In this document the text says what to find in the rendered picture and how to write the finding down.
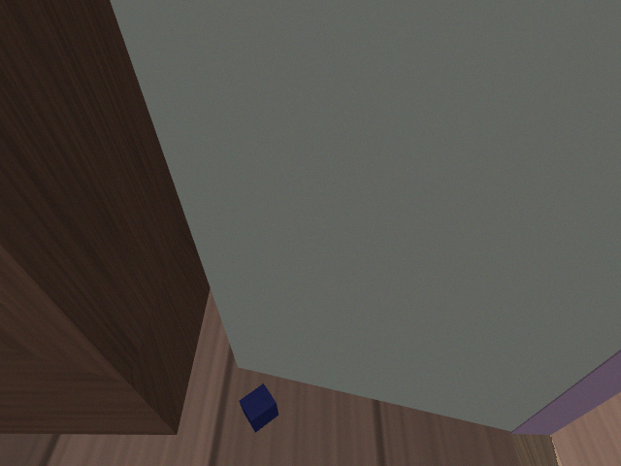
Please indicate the carton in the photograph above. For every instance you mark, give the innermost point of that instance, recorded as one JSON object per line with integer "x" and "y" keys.
{"x": 259, "y": 407}

